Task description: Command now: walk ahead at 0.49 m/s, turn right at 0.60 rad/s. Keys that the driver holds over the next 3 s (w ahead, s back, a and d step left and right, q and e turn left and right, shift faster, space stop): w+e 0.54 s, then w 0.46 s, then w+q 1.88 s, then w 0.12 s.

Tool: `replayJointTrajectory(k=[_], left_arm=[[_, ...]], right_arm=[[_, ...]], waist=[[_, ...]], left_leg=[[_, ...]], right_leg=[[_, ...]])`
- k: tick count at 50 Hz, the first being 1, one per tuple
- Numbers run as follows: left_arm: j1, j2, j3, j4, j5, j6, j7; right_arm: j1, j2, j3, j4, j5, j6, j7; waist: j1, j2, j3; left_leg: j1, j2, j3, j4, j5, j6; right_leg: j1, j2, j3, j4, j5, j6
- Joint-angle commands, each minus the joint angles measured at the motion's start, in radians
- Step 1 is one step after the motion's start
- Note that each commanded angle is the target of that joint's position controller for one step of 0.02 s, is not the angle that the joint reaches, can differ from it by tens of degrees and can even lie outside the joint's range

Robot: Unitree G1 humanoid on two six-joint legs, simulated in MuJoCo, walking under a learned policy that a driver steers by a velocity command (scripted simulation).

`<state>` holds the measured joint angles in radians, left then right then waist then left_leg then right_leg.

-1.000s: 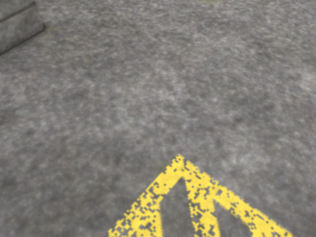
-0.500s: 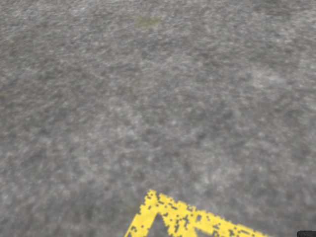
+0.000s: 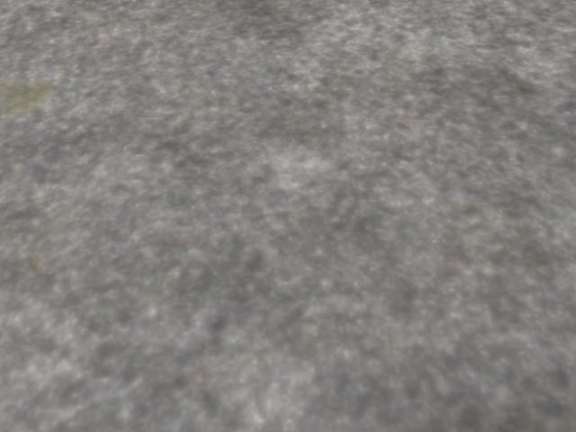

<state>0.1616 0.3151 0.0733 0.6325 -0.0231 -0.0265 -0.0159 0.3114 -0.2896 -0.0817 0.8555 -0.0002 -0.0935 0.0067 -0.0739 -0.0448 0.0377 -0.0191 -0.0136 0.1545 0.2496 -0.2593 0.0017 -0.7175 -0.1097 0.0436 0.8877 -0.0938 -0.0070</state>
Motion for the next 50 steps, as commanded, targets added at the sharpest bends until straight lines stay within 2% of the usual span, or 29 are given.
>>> replayJointTrajectory(k=[1,3,5,6,7,8,9,10,11,12,13,14,15,18,23,27,30,31,32,33,34,35,36,37,38,39,41,45,50], left_arm=[[-0.079,0.01,-0.008,-0.085,0.0,-0.017,-0.025],[-0.121,0.021,-0.005,-0.11,-0.003,-0.015,-0.036],[-0.108,0.054,0.011,-0.123,0.002,-0.011,-0.041],[-0.053,0.082,0.027,-0.117,0.005,-0.007,-0.04],[0.081,0.121,0.051,-0.086,0.002,-0.003,-0.036],[0.256,0.183,0.086,-0.041,-0.001,0.007,-0.02],[0.284,0.307,0.107,-0.036,-0.01,0.009,-0.002],[0.299,0.284,0.089,-0.079,-0.008,-0.011,-0.012],[0.281,0.209,0.066,-0.066,0.004,-0.027,-0.02],[0.235,0.186,0.058,-0.059,0.004,-0.036,-0.02],[0.163,0.155,0.046,-0.067,0.004,-0.038,-0.017],[0.109,0.132,0.036,-0.081,0.015,-0.038,-0.014],[0.081,0.124,0.032,-0.091,0.024,-0.038,-0.009],[0.086,0.133,0.033,-0.072,0.015,-0.044,0.008],[0.144,0.152,0.039,-0.032,0.005,-0.033,0.03],[0.199,0.15,0.041,0.002,-0.005,-0.025,0.031],[0.194,0.129,0.036,0.018,0.002,-0.018,0.032],[0.194,0.107,0.029,0.02,0.006,-0.016,0.031],[0.2,0.06,0.012,0.016,0.012,-0.017,0.027],[0.3,0.003,-0.008,0.002,0.006,-0.023,0.028],[0.357,0.024,-0.012,0.003,-0.015,-0.032,0.031],[0.279,0.112,0.009,0.01,-0.024,-0.033,0.032],[0.175,0.13,0.013,-0.007,-0.015,-0.032,0.032],[0.109,0.118,0.01,-0.025,0.002,-0.035,0.031],[0.089,0.104,0.011,-0.03,0.013,-0.037,0.028],[0.102,0.086,0.009,-0.025,0.011,-0.037,0.023],[0.115,0.053,0.002,-0.015,0.011,-0.036,0.019],[0.003,0.014,-0.018,-0.045,0.021,-0.045,0.014],[-0.151,-0.003,-0.028,-0.073,0.007,-0.06,-0.009]], right_arm=[[-0.081,-0.166,-0.031,-0.079,0.01,-0.011,-0.007],[-0.052,-0.192,-0.038,-0.067,0.023,0.001,-0.007],[-0.043,-0.224,-0.047,-0.066,0.032,0.016,-0.01],[-0.04,-0.24,-0.051,-0.067,0.036,0.025,-0.014],[-0.048,-0.241,-0.05,-0.071,0.039,0.034,-0.017],[-0.034,-0.207,-0.035,-0.079,0.03,0.034,-0.022],[0.064,-0.066,0.012,-0.129,-0.024,0.02,-0.012],[0.026,-0.086,0.025,-0.157,-0.004,-0.018,0.001],[-0.107,-0.174,0.0,-0.183,0.04,-0.038,0.01],[-0.144,-0.159,0.008,-0.2,0.044,-0.049,0.01],[-0.143,-0.15,0.01,-0.188,0.02,-0.05,0.002],[-0.126,-0.16,0.003,-0.181,0.005,-0.042,-0.001],[-0.11,-0.161,0.0,-0.176,0.001,-0.03,0.001],[-0.12,-0.119,0.01,-0.175,-0.015,-0.005,0.0],[-0.311,-0.072,0.032,-0.222,-0.009,-0.005,0.009],[-0.367,-0.11,0.019,-0.247,0.008,-0.018,0.022],[-0.288,-0.132,0.003,-0.229,0.008,-0.029,0.028],[-0.217,-0.142,-0.008,-0.209,0.002,-0.032,0.025],[-0.112,-0.173,-0.021,-0.196,-0.012,-0.038,0.02],[0.008,-0.257,-0.04,-0.183,-0.033,-0.038,0.015],[0.091,-0.26,-0.05,-0.137,-0.01,-0.026,0.029],[0.053,-0.178,-0.026,-0.149,0.011,-0.023,0.03],[0.006,-0.142,-0.014,-0.156,0.007,-0.014,0.026],[-0.034,-0.123,-0.005,-0.157,-0.004,-0.009,0.023],[-0.058,-0.103,0.003,-0.155,-0.011,-0.009,0.021],[-0.069,-0.093,0.008,-0.153,-0.015,-0.011,0.019],[-0.053,-0.094,0.008,-0.139,-0.004,-0.017,0.016],[-0.008,-0.144,-0.002,-0.106,0.009,-0.013,0.008],[0.071,-0.164,0.0,-0.062,0.021,0.006,0.004]], waist=[[0.012,0.097,0.028],[0.007,0.1,0.042],[0.037,0.12,0.016],[0.075,0.137,-0.027],[0.156,0.129,-0.097],[0.24,0.089,-0.184],[0.15,-0.203,-0.271],[0.168,-0.184,-0.475],[0.21,-0.067,-0.359],[0.177,-0.037,-0.23],[0.129,0.033,-0.161],[0.088,0.02,-0.127],[0.063,0.002,-0.115],[0.05,0.008,-0.085],[0.12,-0.023,-0.03],[0.139,-0.045,-0.024],[0.101,-0.09,-0.033],[0.066,-0.092,-0.057],[0.019,-0.058,-0.146],[0.022,0.15,-0.299],[0.022,0.388,-0.344],[0.001,0.243,-0.21],[-0.003,0.156,-0.117],[0.012,0.109,-0.052],[0.036,0.116,-0.027],[0.056,0.14,-0.024],[0.065,0.155,-0.04],[0.037,0.115,-0.024],[-0.021,0.122,0.007]], left_leg=[[-0.055,0.252,-0.044,-0.101,0.35,0.147],[0.012,0.278,-0.022,-0.078,0.404,0.133],[0.075,0.289,0.012,0.021,0.671,0.114],[0.092,0.286,0.031,0.129,0.837,0.104],[0.058,0.265,0.058,0.312,0.923,0.084],[-0.11,0.231,0.07,0.569,0.808,0.047],[-0.541,0.093,0.05,0.961,-0.075,-0.013],[-0.71,-0.021,-0.198,1.153,-0.363,-0.018],[-0.801,0.034,-0.253,1.164,-0.264,0.001],[-0.806,0.071,-0.24,1.087,-0.176,0.016],[-0.748,0.109,-0.24,1.004,-0.118,0.011],[-0.669,0.133,-0.244,0.942,-0.084,0.005],[-0.616,0.14,-0.243,0.915,-0.065,-0.003],[-0.579,0.126,-0.212,0.791,-0.002,-0.048],[-0.52,0.058,-0.199,0.421,0.305,-0.077],[-0.459,0.026,-0.229,0.293,0.318,-0.056],[-0.389,0.031,-0.212,0.258,0.22,-0.01],[-0.294,0.019,-0.186,0.228,0.201,0.014],[-0.118,0.088,-0.243,0.238,0.194,0.062],[0.223,0.294,-0.562,0.218,0.102,0.192],[0.334,0.417,-0.965,0.054,-0.217,0.293],[0.25,0.398,-0.939,0.011,-0.373,0.262],[0.139,0.361,-0.786,0.014,-0.317,0.226],[0.022,0.315,-0.668,0.0,-0.198,0.213],[-0.047,0.278,-0.592,-0.018,-0.101,0.208],[-0.09,0.249,-0.535,-0.037,-0.022,0.202],[-0.105,0.231,-0.462,-0.062,0.096,0.214],[-0.082,0.228,-0.351,-0.097,0.269,0.222],[-0.068,0.208,-0.257,-0.088,0.305,0.189]], right_leg=[[0.077,0.007,-0.044,-0.15,0.119,-0.015],[0.081,0.021,-0.065,-0.21,0.083,-0.037],[0.148,0.074,-0.111,-0.242,-0.015,-0.074],[0.232,0.115,-0.14,-0.247,-0.069,-0.098],[0.411,0.162,-0.163,-0.293,-0.049,-0.13],[0.697,0.169,-0.112,-0.315,-0.014,-0.171],[1.061,-0.104,0.367,-0.333,-0.052,-0.314],[1.178,-0.237,0.824,-0.532,-0.269,-0.442],[1.108,-0.206,0.708,-0.585,-0.26,-0.365],[0.963,-0.169,0.581,-0.588,-0.186,-0.331],[0.814,-0.129,0.477,-0.585,-0.079,-0.301],[0.695,-0.098,0.401,-0.6,0.03,-0.291],[0.624,-0.078,0.37,-0.622,0.074,-0.288],[0.505,-0.047,0.282,-0.654,0.179,-0.296],[0.439,0.024,0.207,-0.641,0.04,-0.231],[0.493,-0.012,0.3,-0.573,-0.062,-0.206],[0.563,-0.044,0.344,-0.487,-0.031,-0.179],[0.564,-0.015,0.331,-0.425,0.033,-0.159],[0.527,0.039,0.279,-0.25,0.057,-0.123],[0.267,0.152,0.169,0.086,-0.152,-0.052],[0.03,0.201,0.125,0.332,-0.49,-0.012],[-0.066,0.153,0.167,0.422,-0.439,-0.01],[-0.074,0.114,0.132,0.429,-0.363,-0.014],[-0.053,0.085,0.104,0.378,-0.306,-0.017],[-0.02,0.05,0.096,0.312,-0.258,-0.02],[0.028,0.029,0.083,0.269,-0.228,-0.02],[0.054,0.018,0.053,0.203,-0.203,-0.011],[0.025,0.006,0.018,-0.024,-0.048,0.012],[0.115,0.047,-0.033,-0.273,0.138,0.015]])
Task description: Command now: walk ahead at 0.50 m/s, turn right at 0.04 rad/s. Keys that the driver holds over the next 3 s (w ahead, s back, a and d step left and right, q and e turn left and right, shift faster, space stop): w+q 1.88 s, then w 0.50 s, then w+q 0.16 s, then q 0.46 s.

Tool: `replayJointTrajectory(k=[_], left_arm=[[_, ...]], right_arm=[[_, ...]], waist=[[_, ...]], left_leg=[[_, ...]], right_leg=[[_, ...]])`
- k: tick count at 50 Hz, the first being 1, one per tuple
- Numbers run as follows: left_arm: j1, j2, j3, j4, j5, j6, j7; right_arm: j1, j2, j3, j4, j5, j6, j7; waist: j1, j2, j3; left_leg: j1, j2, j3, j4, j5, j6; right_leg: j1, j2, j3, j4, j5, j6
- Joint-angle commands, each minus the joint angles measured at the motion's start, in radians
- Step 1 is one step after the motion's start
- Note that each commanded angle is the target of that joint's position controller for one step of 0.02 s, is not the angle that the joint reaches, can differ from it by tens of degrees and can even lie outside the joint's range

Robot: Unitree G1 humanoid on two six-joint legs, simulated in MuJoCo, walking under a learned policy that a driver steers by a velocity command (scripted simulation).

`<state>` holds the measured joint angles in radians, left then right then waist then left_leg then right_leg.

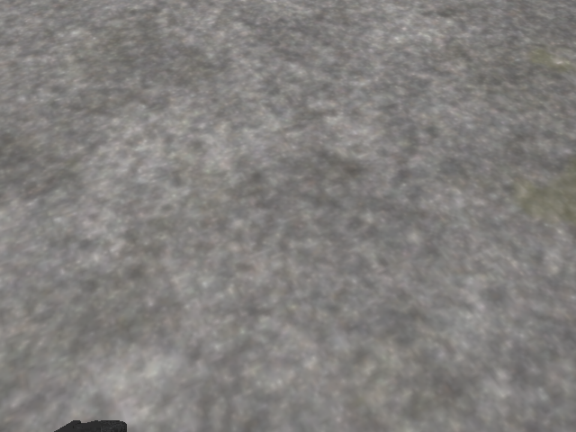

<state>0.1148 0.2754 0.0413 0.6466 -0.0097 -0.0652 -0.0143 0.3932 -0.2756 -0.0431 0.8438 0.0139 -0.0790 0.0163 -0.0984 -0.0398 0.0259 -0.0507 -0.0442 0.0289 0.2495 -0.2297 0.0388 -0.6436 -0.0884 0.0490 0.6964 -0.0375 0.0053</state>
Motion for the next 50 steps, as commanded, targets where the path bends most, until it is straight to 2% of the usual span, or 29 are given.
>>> replayJointTrajectory(k=[1,3,5,6,7,8,9,10,11,12,13,14,16,18,24,29,31,32,33,34,35,36,37,38,39,40,43,47,50], left_arm=[[-0.137,0.039,0.005,-0.099,-0.009,-0.024,-0.016],[-0.172,0.05,0.01,-0.117,-0.011,-0.033,-0.027],[-0.134,0.081,0.023,-0.111,-0.01,-0.041,-0.031],[-0.055,0.107,0.038,-0.091,-0.006,-0.044,-0.027],[0.082,0.152,0.061,-0.052,0.002,-0.043,-0.017],[0.269,0.228,0.083,-0.027,0.022,-0.038,-0.002],[0.312,0.288,0.093,-0.008,0.026,-0.026,-0.002],[0.316,0.188,0.071,-0.009,0.018,-0.022,-0.001],[0.261,0.149,0.056,-0.002,0.01,-0.022,0.003],[0.199,0.122,0.046,0.001,0.01,-0.025,0.002],[0.15,0.094,0.039,0.006,0.013,-0.028,-0.002],[0.116,0.079,0.036,0.011,0.021,-0.035,-0.004],[0.082,0.078,0.042,0.028,0.02,-0.051,-0.003],[0.072,0.099,0.052,0.048,0.022,-0.061,0.001],[0.117,0.158,0.069,0.094,0.016,-0.048,0.02],[0.176,0.203,0.087,0.135,-0.012,-0.016,0.022],[0.164,0.235,0.095,0.135,-0.021,-0.001,0.027],[0.15,0.241,0.096,0.132,-0.026,0.008,0.029],[0.158,0.215,0.084,0.128,-0.022,0.01,0.032],[0.201,0.123,0.054,0.095,0.017,0.002,0.033],[0.226,0.065,0.026,0.052,0.02,-0.031,0.022],[0.114,0.165,0.047,0.037,-0.017,-0.058,0.009],[0.063,0.165,0.045,0.018,-0.035,-0.072,0.004],[0.059,0.149,0.042,0.027,-0.015,-0.078,0.013],[0.068,0.16,0.049,0.037,0.009,-0.073,0.02],[0.087,0.162,0.053,0.041,0.015,-0.061,0.019],[0.08,0.125,0.046,0.039,0.027,-0.035,0.02],[-0.069,0.082,0.025,0.002,0.024,-0.034,0.015],[-0.161,0.08,0.02,-0.021,0.01,-0.045,0.0]], right_arm=[[0.014,-0.176,-0.038,-0.04,0.01,-0.003,-0.006],[0.037,-0.183,-0.039,-0.026,0.013,0.012,-0.009],[0.03,-0.207,-0.047,-0.023,0.015,0.023,-0.016],[0.009,-0.217,-0.048,-0.026,0.018,0.026,-0.019],[0.003,-0.199,-0.041,-0.033,0.013,0.025,-0.02],[-0.02,-0.134,-0.016,-0.071,-0.013,0.018,-0.02],[0.12,-0.02,0.018,-0.089,-0.003,0.001,-0.018],[0.068,-0.128,-0.009,-0.073,0.022,-0.006,-0.017],[-0.02,-0.169,-0.026,-0.099,0.037,-0.007,-0.016],[-0.063,-0.159,-0.026,-0.106,0.028,-0.004,-0.019],[-0.084,-0.148,-0.03,-0.111,0.015,0.003,-0.019],[-0.066,-0.13,-0.032,-0.108,0.015,0.017,-0.017],[-0.052,-0.086,-0.027,-0.107,0.019,0.041,-0.014],[-0.088,-0.075,-0.028,-0.128,0.012,0.055,-0.016],[-0.265,-0.048,-0.013,-0.186,0.007,0.043,0.02],[-0.371,-0.074,-0.019,-0.256,0.006,0.048,0.043],[-0.316,-0.108,-0.039,-0.262,0.003,0.055,0.044],[-0.201,-0.141,-0.061,-0.238,0.005,0.058,0.04],[-0.031,-0.204,-0.097,-0.191,0.009,0.065,0.026],[0.06,-0.312,-0.126,-0.173,0.015,0.074,0.003],[0.006,-0.349,-0.118,-0.218,0.011,0.056,0.011],[0.001,-0.256,-0.091,-0.225,0.009,0.04,0.022],[-0.022,-0.216,-0.08,-0.217,0.004,0.028,0.022],[-0.085,-0.19,-0.072,-0.219,0.004,0.023,0.02],[-0.137,-0.154,-0.061,-0.231,-0.003,0.021,0.016],[-0.164,-0.145,-0.055,-0.248,-0.014,0.021,0.011],[-0.151,-0.163,-0.062,-0.241,-0.008,0.014,-0.005],[-0.097,-0.182,-0.068,-0.214,0.003,0.021,-0.027],[-0.052,-0.192,-0.072,-0.193,0.008,0.029,-0.033]], waist=[[-0.006,0.115,0.03],[0.001,0.12,0.044],[0.043,0.136,0.026],[0.098,0.135,-0.019],[0.166,0.122,-0.114],[0.245,0.031,-0.279],[0.181,-0.243,-0.426],[0.221,-0.161,-0.383],[0.214,-0.122,-0.229],[0.185,-0.068,-0.157],[0.155,-0.061,-0.097],[0.121,-0.077,-0.07],[0.089,-0.067,-0.038],[0.079,-0.039,-0.004],[0.137,0.005,0.042],[0.157,0.0,0.066],[0.109,-0.034,0.005],[0.038,-0.032,-0.06],[-0.044,-0.003,-0.151],[-0.033,0.201,-0.225],[0.041,0.314,-0.377],[-0.025,0.169,-0.344],[-0.009,0.146,-0.212],[0.04,0.059,-0.131],[0.076,0.069,-0.098],[0.102,0.091,-0.087],[0.114,0.078,-0.073],[0.064,0.102,-0.032],[0.027,0.121,-0.015]], left_leg=[[-0.027,0.248,-0.146,-0.078,0.278,0.151],[0.019,0.274,-0.179,-0.043,0.305,0.143],[0.048,0.291,-0.202,0.014,0.382,0.126],[0.032,0.27,-0.182,0.098,0.504,0.107],[-0.034,0.219,-0.145,0.258,0.559,0.079],[-0.237,0.157,-0.106,0.555,0.32,0.037],[-0.589,0.019,-0.068,0.884,-0.318,-0.02],[-0.686,0.056,-0.161,1.003,-0.347,-0.023],[-0.737,0.094,-0.147,1.024,-0.261,-0.021],[-0.71,0.13,-0.128,0.997,-0.182,-0.027],[-0.682,0.152,-0.125,0.956,-0.13,-0.033],[-0.625,0.174,-0.132,0.934,-0.092,-0.038],[-0.581,0.184,-0.126,0.907,-0.062,-0.051],[-0.612,0.189,-0.133,0.856,-0.001,-0.064],[-0.593,0.167,-0.064,0.525,0.269,-0.044],[-0.613,0.135,-0.002,0.405,0.151,0.016],[-0.491,0.067,0.06,0.4,0.045,0.057],[-0.338,0.017,0.09,0.367,0.042,0.086],[-0.072,-0.022,0.075,0.327,0.09,0.123],[0.231,0.188,-0.286,0.292,0.085,0.22],[0.42,0.375,-0.851,0.099,-0.117,0.397],[0.4,0.372,-0.81,0.029,-0.17,0.344],[0.281,0.338,-0.666,0.031,-0.129,0.305],[0.131,0.291,-0.553,0.035,-0.023,0.269],[0.021,0.257,-0.47,0.028,0.097,0.249],[-0.049,0.236,-0.436,0.008,0.168,0.247],[-0.141,0.206,-0.355,-0.021,0.313,0.26],[-0.182,0.144,-0.282,-0.015,0.251,0.205],[-0.192,0.143,-0.307,-0.001,0.161,0.18]], right_leg=[[0.052,0.034,-0.038,-0.109,0.079,0.0],[0.062,0.051,-0.033,-0.161,0.032,-0.015],[0.146,0.069,-0.03,-0.209,-0.025,-0.036],[0.277,0.087,-0.047,-0.249,-0.022,-0.057],[0.499,0.078,-0.045,-0.251,0.001,-0.086],[0.81,-0.113,0.139,-0.194,0.034,-0.154],[1.098,-0.35,0.552,-0.268,-0.137,-0.295],[1.033,-0.326,0.61,-0.341,-0.276,-0.281],[0.911,-0.29,0.453,-0.366,-0.25,-0.243],[0.787,-0.247,0.347,-0.396,-0.181,-0.222],[0.682,-0.213,0.267,-0.434,-0.126,-0.214],[0.6,-0.189,0.2,-0.474,-0.089,-0.206],[0.513,-0.183,0.114,-0.533,-0.022,-0.213],[0.487,-0.188,0.041,-0.564,0.039,-0.216],[0.535,-0.161,-0.156,-0.574,0.093,-0.179],[0.702,-0.21,-0.209,-0.49,0.21,-0.143],[0.734,-0.205,-0.242,-0.341,0.54,-0.119],[0.711,-0.181,-0.269,-0.175,0.66,-0.098],[0.587,-0.137,-0.292,0.06,0.604,-0.061],[0.245,-0.048,-0.297,0.418,0.041,0.0],[-0.042,0.141,-0.072,0.68,-0.569,0.035],[-0.149,0.083,0.055,0.713,-0.516,0.014],[-0.18,0.045,0.037,0.66,-0.434,-0.01],[-0.134,0.001,0.035,0.566,-0.36,-0.014],[-0.063,-0.026,0.038,0.484,-0.313,-0.01],[-0.004,-0.036,0.042,0.454,-0.281,-0.004],[0.031,-0.02,0.017,0.338,-0.212,0.04],[0.05,0.028,0.01,0.041,0.036,0.07],[0.119,0.07,0.006,-0.11,0.132,0.068]])
Over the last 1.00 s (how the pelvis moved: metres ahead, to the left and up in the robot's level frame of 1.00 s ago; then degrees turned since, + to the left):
0.57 -0.11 0.01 -25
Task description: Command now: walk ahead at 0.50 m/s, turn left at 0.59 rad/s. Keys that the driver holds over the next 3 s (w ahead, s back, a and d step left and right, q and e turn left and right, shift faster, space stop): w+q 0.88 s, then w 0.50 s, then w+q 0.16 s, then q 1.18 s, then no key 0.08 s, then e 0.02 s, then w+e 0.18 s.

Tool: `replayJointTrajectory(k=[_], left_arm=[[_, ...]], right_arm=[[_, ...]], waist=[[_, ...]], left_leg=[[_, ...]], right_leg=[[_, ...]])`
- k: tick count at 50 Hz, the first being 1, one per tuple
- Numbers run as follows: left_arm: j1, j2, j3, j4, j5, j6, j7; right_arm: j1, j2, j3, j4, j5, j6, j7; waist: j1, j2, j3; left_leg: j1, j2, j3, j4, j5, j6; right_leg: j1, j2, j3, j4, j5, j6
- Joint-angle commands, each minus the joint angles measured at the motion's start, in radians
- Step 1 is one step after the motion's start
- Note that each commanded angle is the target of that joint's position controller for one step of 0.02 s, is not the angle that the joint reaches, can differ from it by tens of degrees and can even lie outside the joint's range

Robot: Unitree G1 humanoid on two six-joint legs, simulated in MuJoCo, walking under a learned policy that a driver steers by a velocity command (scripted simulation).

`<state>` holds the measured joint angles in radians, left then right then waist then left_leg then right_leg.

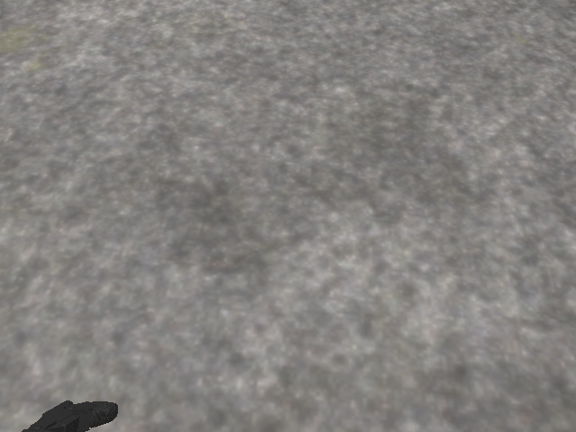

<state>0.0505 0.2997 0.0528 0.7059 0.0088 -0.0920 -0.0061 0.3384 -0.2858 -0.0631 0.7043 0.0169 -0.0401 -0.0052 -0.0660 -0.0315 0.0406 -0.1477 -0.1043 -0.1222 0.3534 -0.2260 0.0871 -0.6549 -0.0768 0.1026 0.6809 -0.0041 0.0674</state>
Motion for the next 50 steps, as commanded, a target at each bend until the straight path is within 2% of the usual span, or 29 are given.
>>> replayJointTrajectory(k=[1,5,7,8,9,10,11,12,13,14,16,18,22,25,29,31,32,33,34,35,36,37,38,39,40,42,46,48,50], left_arm=[[-0.114,0.065,0.01,-0.087,-0.013,-0.022,-0.013],[-0.086,0.112,0.03,-0.088,-0.018,-0.039,-0.024],[0.061,0.144,0.053,-0.051,-0.012,-0.049,-0.016],[0.201,0.192,0.067,-0.039,0.006,-0.052,-0.007],[0.306,0.274,0.087,-0.009,0.016,-0.039,-0.005],[0.313,0.206,0.076,0.0,-0.012,-0.032,-0.013],[0.265,0.133,0.055,-0.016,-0.014,-0.026,-0.009],[0.211,0.108,0.044,-0.021,-0.004,-0.018,-0.006],[0.178,0.084,0.035,-0.016,0.0,-0.013,-0.004],[0.163,0.071,0.029,-0.009,0.006,-0.014,-0.001],[0.161,0.068,0.03,0.007,0.0,-0.02,0.001],[0.169,0.096,0.04,0.026,-0.005,-0.027,0.001],[0.168,0.133,0.049,0.049,-0.004,-0.02,0.004],[0.199,0.153,0.051,0.07,-0.01,-0.009,0.008],[0.245,0.191,0.061,0.098,-0.03,0.013,0.008],[0.241,0.223,0.071,0.098,-0.04,0.025,0.014],[0.237,0.238,0.076,0.096,-0.045,0.033,0.018],[0.223,0.229,0.071,0.091,-0.048,0.038,0.023],[0.239,0.184,0.053,0.076,-0.023,0.034,0.026],[0.329,0.037,0.005,0.012,0.016,0.01,0.011],[0.229,0.125,0.015,0.002,-0.016,-0.025,-0.004],[0.136,0.168,0.027,-0.03,-0.051,-0.042,-0.011],[0.124,0.15,0.02,-0.032,-0.041,-0.052,-0.007],[0.128,0.149,0.022,-0.02,-0.015,-0.053,0.0],[0.149,0.155,0.028,-0.014,-0.005,-0.043,0.001],[0.167,0.138,0.027,-0.009,0.004,-0.021,0.0],[0.06,0.077,0.004,-0.033,0.009,-0.005,-0.002],[-0.012,0.053,-0.008,-0.043,0.005,-0.011,-0.011],[-0.07,0.057,-0.01,-0.058,-0.007,-0.017,-0.021]], right_arm=[[0.019,-0.181,-0.053,-0.046,0.008,-0.008,-0.012],[0.026,-0.17,-0.054,-0.035,0.008,0.005,-0.018],[0.002,-0.135,-0.043,-0.046,0.005,0.009,-0.016],[-0.001,-0.078,-0.02,-0.064,-0.007,0.006,-0.011],[0.146,-0.007,0.001,-0.087,0.013,-0.003,-0.01],[0.151,-0.099,-0.01,-0.076,0.029,-0.006,-0.014],[0.04,-0.172,-0.03,-0.079,0.025,-0.001,-0.015],[-0.028,-0.176,-0.034,-0.093,0.012,0.005,-0.017],[-0.065,-0.163,-0.036,-0.105,0.0,0.006,-0.013],[-0.064,-0.144,-0.037,-0.111,0.003,0.009,-0.006],[-0.052,-0.099,-0.03,-0.113,0.015,0.019,0.002],[-0.085,-0.075,-0.023,-0.133,0.01,0.025,0.005],[-0.151,-0.062,-0.014,-0.148,0.007,0.019,0.019],[-0.253,-0.043,-0.004,-0.171,0.007,0.008,0.039],[-0.332,-0.054,-0.007,-0.211,0.01,0.008,0.061],[-0.293,-0.089,-0.025,-0.215,0.003,0.014,0.064],[-0.213,-0.12,-0.042,-0.199,0.001,0.019,0.062],[-0.055,-0.164,-0.071,-0.158,0.003,0.024,0.053],[0.115,-0.235,-0.102,-0.116,0.009,0.036,0.032],[0.06,-0.345,-0.109,-0.129,0.016,0.025,0.026],[0.096,-0.26,-0.085,-0.157,0.01,0.008,0.033],[0.064,-0.209,-0.067,-0.14,0.001,-0.008,0.037],[0.01,-0.188,-0.06,-0.138,0.003,-0.015,0.036],[-0.056,-0.163,-0.051,-0.146,-0.001,-0.017,0.034],[-0.096,-0.142,-0.042,-0.159,-0.014,-0.018,0.03],[-0.114,-0.144,-0.041,-0.155,-0.013,-0.023,0.022],[-0.072,-0.165,-0.045,-0.115,-0.007,-0.023,-0.003],[-0.039,-0.16,-0.041,-0.091,-0.004,-0.021,-0.007],[0.009,-0.168,-0.041,-0.061,-0.002,-0.023,-0.006]], waist=[[-0.011,0.117,-0.026],[0.018,0.156,-0.033],[0.097,0.164,-0.099],[0.16,0.084,-0.232],[0.11,-0.22,-0.372],[0.125,-0.231,-0.342],[0.155,-0.124,-0.202],[0.145,-0.061,-0.123],[0.128,-0.046,-0.062],[0.104,-0.074,-0.043],[0.088,-0.09,-0.032],[0.086,-0.066,-0.015],[0.1,-0.037,-0.009],[0.139,-0.023,0.017],[0.148,-0.027,0.045],[0.103,-0.058,0.0],[0.05,-0.068,-0.052],[-0.041,-0.047,-0.133],[-0.111,0.045,-0.224],[0.032,0.319,-0.304],[-0.054,0.207,-0.425],[-0.06,0.157,-0.272],[-0.015,0.08,-0.183],[0.028,0.049,-0.129],[0.064,0.067,-0.11],[0.088,0.075,-0.096],[0.058,0.079,-0.048],[0.02,0.094,-0.038],[-0.01,0.1,-0.023]], left_leg=[[-0.077,0.214,-0.18,-0.088,0.141,0.129],[0.02,0.252,-0.292,0.021,0.138,0.104],[-0.004,0.197,-0.276,0.157,0.214,0.062],[-0.107,0.139,-0.205,0.408,0.13,0.025],[-0.466,-0.011,-0.067,0.751,-0.315,-0.053],[-0.627,0.06,-0.066,0.908,-0.362,-0.067],[-0.663,0.102,-0.06,0.953,-0.266,-0.074],[-0.639,0.136,-0.024,0.94,-0.192,-0.079],[-0.615,0.162,-0.02,0.897,-0.143,-0.082],[-0.57,0.189,-0.018,0.863,-0.111,-0.08],[-0.535,0.206,0.008,0.818,-0.09,-0.082],[-0.564,0.218,0.018,0.756,-0.054,-0.092],[-0.574,0.223,0.042,0.572,0.131,-0.1],[-0.528,0.204,0.099,0.41,0.244,-0.085],[-0.504,0.177,0.152,0.296,0.179,-0.043],[-0.402,0.117,0.205,0.277,0.074,-0.002],[-0.292,0.077,0.229,0.266,0.036,0.026],[-0.066,0.037,0.236,0.205,0.094,0.064],[0.248,0.119,0.074,0.194,0.104,0.116],[0.537,0.38,-0.51,0.098,-0.067,0.298],[0.57,0.434,-0.713,-0.039,-0.216,0.329],[0.469,0.406,-0.569,-0.062,-0.151,0.276],[0.32,0.362,-0.45,-0.063,-0.048,0.243],[0.189,0.324,-0.361,-0.069,0.074,0.219],[0.1,0.297,-0.306,-0.087,0.171,0.21],[0.005,0.28,-0.261,-0.116,0.278,0.221],[-0.092,0.217,-0.13,-0.13,0.306,0.185],[-0.12,0.189,-0.087,-0.126,0.238,0.147],[-0.108,0.208,-0.106,-0.129,0.171,0.136]], right_leg=[[0.139,0.064,-0.038,-0.122,0.098,0.0],[0.2,0.075,-0.014,-0.197,-0.032,-0.043],[0.418,0.067,-0.036,-0.255,-0.048,-0.093],[0.666,-0.078,0.095,-0.231,-0.097,-0.156],[1.024,-0.315,0.53,-0.287,-0.278,-0.324],[1.017,-0.36,0.713,-0.37,-0.552,-0.338],[0.895,-0.308,0.564,-0.394,-0.569,-0.288],[0.772,-0.263,0.417,-0.401,-0.438,-0.254],[0.672,-0.222,0.313,-0.423,-0.318,-0.245],[0.608,-0.193,0.234,-0.444,-0.241,-0.233],[0.557,-0.169,0.13,-0.486,-0.164,-0.236],[0.547,-0.183,0.066,-0.518,-0.087,-0.257],[0.583,-0.173,-0.079,-0.532,0.045,-0.251],[0.602,-0.16,-0.174,-0.527,0.077,-0.225],[0.705,-0.197,-0.231,-0.482,0.196,-0.201],[0.748,-0.2,-0.27,-0.36,0.524,-0.181],[0.748,-0.193,-0.29,-0.23,0.674,-0.17],[0.669,-0.165,-0.319,-0.03,0.688,-0.143],[0.425,-0.128,-0.316,0.268,0.392,-0.101],[-0.019,0.08,-0.232,0.616,-0.561,-0.046],[-0.119,0.087,-0.011,0.719,-0.589,-0.057],[-0.191,0.043,-0.011,0.695,-0.486,-0.074],[-0.152,0.002,-0.015,0.605,-0.398,-0.081],[-0.086,-0.025,-0.016,0.518,-0.352,-0.072],[-0.018,-0.043,-0.009,0.475,-0.319,-0.065],[0.034,-0.041,-0.025,0.408,-0.295,-0.035],[0.055,-0.013,-0.056,0.148,-0.069,0.01],[0.125,0.015,-0.069,-0.007,0.086,0.007],[0.161,0.033,-0.07,-0.079,0.159,-0.003]])
Over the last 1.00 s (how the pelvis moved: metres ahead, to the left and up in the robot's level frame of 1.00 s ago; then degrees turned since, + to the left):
0.52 0.10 0.00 30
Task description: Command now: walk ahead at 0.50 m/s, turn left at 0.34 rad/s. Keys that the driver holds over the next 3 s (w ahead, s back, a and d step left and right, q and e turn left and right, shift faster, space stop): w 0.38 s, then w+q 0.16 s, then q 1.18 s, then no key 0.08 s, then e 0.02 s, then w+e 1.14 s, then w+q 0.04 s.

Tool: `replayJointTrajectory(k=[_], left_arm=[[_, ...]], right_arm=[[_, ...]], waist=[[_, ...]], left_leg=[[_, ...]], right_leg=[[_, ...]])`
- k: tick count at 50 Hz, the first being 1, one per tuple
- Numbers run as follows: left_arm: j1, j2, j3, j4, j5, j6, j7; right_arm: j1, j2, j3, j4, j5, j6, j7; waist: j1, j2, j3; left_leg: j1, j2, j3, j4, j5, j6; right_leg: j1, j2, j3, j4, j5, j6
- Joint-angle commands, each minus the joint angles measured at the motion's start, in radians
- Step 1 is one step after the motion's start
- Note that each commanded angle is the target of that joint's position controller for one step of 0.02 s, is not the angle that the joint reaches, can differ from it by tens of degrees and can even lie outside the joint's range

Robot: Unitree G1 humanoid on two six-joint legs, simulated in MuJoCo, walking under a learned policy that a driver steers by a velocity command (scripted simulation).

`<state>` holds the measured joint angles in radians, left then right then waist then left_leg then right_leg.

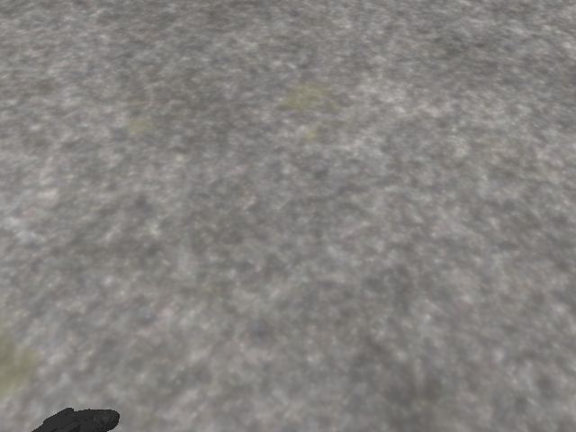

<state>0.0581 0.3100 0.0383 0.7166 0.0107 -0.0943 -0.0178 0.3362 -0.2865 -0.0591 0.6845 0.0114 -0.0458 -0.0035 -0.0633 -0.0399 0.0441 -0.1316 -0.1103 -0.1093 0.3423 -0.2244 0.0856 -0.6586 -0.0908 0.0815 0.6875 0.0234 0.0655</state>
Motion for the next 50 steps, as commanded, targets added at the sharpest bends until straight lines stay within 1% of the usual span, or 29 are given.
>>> replayJointTrajectory(k=[1,3,6,7,8,9,10,11,12,13,14,15,18,20,25,27,29,32,33,34,35,36,37,38,39,41,43,46,50], left_arm=[[-0.096,0.057,0.007,-0.076,-0.014,-0.017,-0.012],[-0.119,0.078,0.014,-0.09,-0.014,-0.022,-0.018],[-0.07,0.102,0.027,-0.087,-0.014,-0.028,-0.022],[0.005,0.117,0.039,-0.067,-0.01,-0.031,-0.018],[0.13,0.153,0.056,-0.039,-0.002,-0.034,-0.013],[0.282,0.226,0.074,-0.025,0.01,-0.034,-0.009],[0.366,0.241,0.085,0.021,-0.004,-0.021,-0.02],[0.36,0.154,0.061,0.019,-0.032,-0.018,-0.022],[0.289,0.12,0.049,0.009,-0.027,-0.012,-0.017],[0.234,0.107,0.041,-0.001,-0.014,-0.006,-0.014],[0.202,0.091,0.035,-0.001,-0.005,-0.005,-0.013],[0.189,0.076,0.028,-0.002,0.003,-0.007,-0.01],[0.2,0.086,0.03,0.016,-0.012,-0.015,-0.007],[0.212,0.116,0.039,0.031,-0.014,-0.013,-0.001],[0.259,0.137,0.042,0.068,-0.015,-0.006,0.007],[0.292,0.144,0.044,0.09,-0.018,0.0,0.008],[0.287,0.142,0.043,0.103,-0.016,0.015,0.013],[0.253,0.177,0.054,0.092,-0.026,0.042,0.036],[0.231,0.178,0.055,0.081,-0.028,0.053,0.045],[0.239,0.161,0.048,0.067,-0.018,0.053,0.053],[0.314,0.072,0.019,0.029,0.033,0.04,0.048],[0.386,0.065,-0.002,0.021,0.021,0.02,0.028],[0.303,0.156,0.022,0.024,-0.009,0.015,0.017],[0.217,0.148,0.021,-0.007,-0.025,0.019,0.018],[0.189,0.134,0.021,-0.004,-0.013,0.028,0.03],[0.203,0.137,0.029,-0.013,-0.003,0.059,0.043],[0.235,0.108,0.025,-0.007,0.002,0.073,0.051],[0.195,0.091,0.022,-0.021,0.009,0.082,0.061],[0.105,0.083,0.022,-0.051,-0.001,0.089,0.057]], right_arm=[[0.027,-0.169,-0.045,-0.029,0.006,-0.017,-0.006],[0.052,-0.164,-0.044,-0.007,0.009,-0.014,-0.005],[0.053,-0.169,-0.048,0.013,0.005,0.0,-0.007],[0.035,-0.162,-0.044,0.012,0.005,0.003,-0.008],[0.03,-0.133,-0.032,0.006,-0.002,0.005,-0.007],[0.091,-0.083,-0.011,-0.012,-0.017,0.0,-0.008],[0.19,-0.036,0.004,-0.006,0.007,-0.013,-0.007],[0.109,-0.131,-0.013,-0.003,0.02,-0.018,-0.006],[-0.008,-0.161,-0.023,-0.029,0.023,-0.02,-0.006],[-0.067,-0.151,-0.019,-0.044,0.01,-0.023,-0.006],[-0.086,-0.136,-0.021,-0.05,-0.001,-0.027,-0.003],[-0.069,-0.118,-0.02,-0.045,-0.003,-0.026,-0.001],[-0.058,-0.071,-0.01,-0.037,-0.004,-0.018,0.001],[-0.115,-0.055,-0.001,-0.054,-0.008,-0.018,0.002],[-0.253,-0.033,0.012,-0.076,0.006,-0.027,0.024],[-0.305,-0.034,0.012,-0.097,0.012,-0.027,0.033],[-0.334,-0.04,0.008,-0.115,0.008,-0.029,0.045],[-0.254,-0.09,-0.018,-0.118,-0.01,-0.032,0.064],[-0.13,-0.124,-0.04,-0.084,-0.011,-0.032,0.064],[-0.017,-0.179,-0.064,-0.061,-0.01,-0.028,0.05],[0.035,-0.281,-0.079,-0.066,-0.019,-0.014,0.028],[0.02,-0.269,-0.067,-0.105,-0.022,-0.013,0.028],[-0.014,-0.206,-0.057,-0.122,-0.018,-0.003,0.029],[-0.074,-0.172,-0.046,-0.123,-0.008,0.002,0.027],[-0.112,-0.157,-0.042,-0.121,-0.001,0.008,0.023],[-0.164,-0.159,-0.042,-0.13,-0.013,0.02,0.017],[-0.187,-0.17,-0.048,-0.129,-0.022,0.023,0.012],[-0.179,-0.185,-0.055,-0.119,-0.013,0.033,-0.008],[-0.183,-0.184,-0.055,-0.119,-0.006,0.063,-0.028]], waist=[[-0.02,0.114,-0.017],[-0.025,0.119,-0.005],[0.009,0.154,-0.006],[0.055,0.153,-0.041],[0.113,0.13,-0.146],[0.141,-0.015,-0.318],[0.121,-0.284,-0.407],[0.156,-0.155,-0.305],[0.159,-0.07,-0.171],[0.138,-0.013,-0.094],[0.113,-0.009,-0.052],[0.087,-0.034,-0.051],[0.068,-0.054,-0.051],[0.079,-0.034,-0.035],[0.137,-0.025,-0.009],[0.155,-0.018,0.009],[0.149,-0.012,0.027],[0.085,-0.055,-0.051],[0.019,-0.04,-0.115],[-0.036,0.011,-0.184],[0.014,0.259,-0.31],[0.034,0.313,-0.514],[-0.016,0.156,-0.491],[0.0,0.112,-0.345],[0.028,0.033,-0.242],[0.088,0.081,-0.169],[0.111,0.117,-0.174],[0.101,0.12,-0.205],[0.073,0.151,-0.184]], left_leg=[[-0.093,0.231,-0.136,-0.105,0.154,0.136],[-0.007,0.268,-0.177,-0.06,0.159,0.13],[0.085,0.307,-0.217,0.01,0.29,0.107],[0.09,0.278,-0.195,0.089,0.432,0.088],[0.045,0.222,-0.147,0.258,0.497,0.058],[-0.175,0.131,-0.086,0.567,0.261,0.006],[-0.486,0.004,-0.027,0.855,-0.328,-0.06],[-0.609,0.056,-0.09,0.948,-0.335,-0.056],[-0.649,0.102,-0.052,0.947,-0.244,-0.053],[-0.629,0.143,-0.012,0.907,-0.172,-0.055],[-0.599,0.176,-0.002,0.846,-0.12,-0.058],[-0.545,0.198,0.001,0.807,-0.087,-0.061],[-0.518,0.215,0.035,0.702,-0.061,-0.083],[-0.548,0.224,0.047,0.592,0.024,-0.098],[-0.487,0.198,0.084,0.328,0.294,-0.087],[-0.491,0.185,0.084,0.281,0.315,-0.074],[-0.488,0.165,0.093,0.23,0.289,-0.055],[-0.359,0.093,0.154,0.206,0.18,-0.015],[-0.21,0.057,0.172,0.159,0.214,0.008],[0.002,0.089,0.108,0.122,0.385,0.047],[0.334,0.344,-0.228,0.223,0.834,0.17],[0.527,0.525,-0.598,0.152,0.857,0.356],[0.446,0.454,-0.475,0.124,0.736,0.306],[0.31,0.395,-0.348,0.105,0.668,0.257],[0.156,0.349,-0.282,0.07,0.618,0.219],[-0.073,0.298,-0.238,0.006,0.544,0.199],[-0.165,0.271,-0.201,-0.006,0.578,0.205],[-0.175,0.252,-0.204,0.009,0.519,0.189],[-0.195,0.214,-0.26,0.0,0.177,0.142]], right_leg=[[0.155,0.047,-0.041,-0.112,0.126,-0.011],[0.123,0.049,-0.03,-0.16,0.069,-0.039],[0.163,0.063,-0.048,-0.193,-0.068,-0.088],[0.267,0.087,-0.077,-0.23,-0.075,-0.114],[0.468,0.048,-0.05,-0.21,-0.033,-0.156],[0.805,-0.141,0.184,-0.161,-0.014,-0.258],[1.032,-0.292,0.616,-0.32,-0.31,-0.381],[0.985,-0.282,0.657,-0.389,-0.532,-0.345],[0.857,-0.25,0.519,-0.407,-0.508,-0.305],[0.729,-0.211,0.413,-0.426,-0.394,-0.293],[0.64,-0.177,0.346,-0.449,-0.298,-0.292],[0.589,-0.147,0.293,-0.469,-0.225,-0.284],[0.539,-0.126,0.189,-0.514,-0.069,-0.303],[0.542,-0.128,0.127,-0.539,-0.003,-0.307],[0.558,-0.097,-0.042,-0.561,0.038,-0.254],[0.604,-0.122,-0.067,-0.56,0.033,-0.247],[0.654,-0.133,-0.105,-0.505,0.18,-0.225],[0.714,-0.128,-0.147,-0.3,0.557,-0.175],[0.687,-0.099,-0.175,-0.142,0.617,-0.147],[0.557,-0.05,-0.202,0.08,0.48,-0.098],[0.235,0.078,-0.217,0.455,-0.26,-0.034],[0.019,0.184,-0.043,0.719,-0.732,-0.009],[-0.006,0.107,0.045,0.741,-0.65,-0.021],[-0.045,0.073,0.017,0.689,-0.576,-0.028],[-0.036,0.041,0.004,0.616,-0.522,-0.019],[0.084,0.027,0.0,0.516,-0.465,-0.005],[0.142,0.046,-0.017,0.439,-0.437,0.015],[0.145,0.066,-0.006,0.32,-0.364,0.035],[0.17,0.089,0.017,0.17,-0.28,0.035]])
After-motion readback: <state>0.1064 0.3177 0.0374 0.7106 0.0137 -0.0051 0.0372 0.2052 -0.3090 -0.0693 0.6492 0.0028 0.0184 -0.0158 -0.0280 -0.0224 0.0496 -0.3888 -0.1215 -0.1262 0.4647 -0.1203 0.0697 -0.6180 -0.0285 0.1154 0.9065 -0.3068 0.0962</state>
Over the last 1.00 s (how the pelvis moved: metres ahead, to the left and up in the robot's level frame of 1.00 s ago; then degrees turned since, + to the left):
0.52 0.12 0.00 35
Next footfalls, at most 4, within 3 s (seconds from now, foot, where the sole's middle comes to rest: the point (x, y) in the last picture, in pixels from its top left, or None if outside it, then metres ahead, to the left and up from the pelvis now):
0.16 right None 0.28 -0.15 -0.78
0.68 left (224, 392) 0.56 0.11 -0.78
1.16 right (306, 351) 0.65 -0.09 -0.78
1.56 left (215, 426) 0.48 0.13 -0.78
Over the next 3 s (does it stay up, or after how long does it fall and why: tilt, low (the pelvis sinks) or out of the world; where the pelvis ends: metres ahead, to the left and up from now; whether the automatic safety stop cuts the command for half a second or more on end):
stays up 0.93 0.26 -0.03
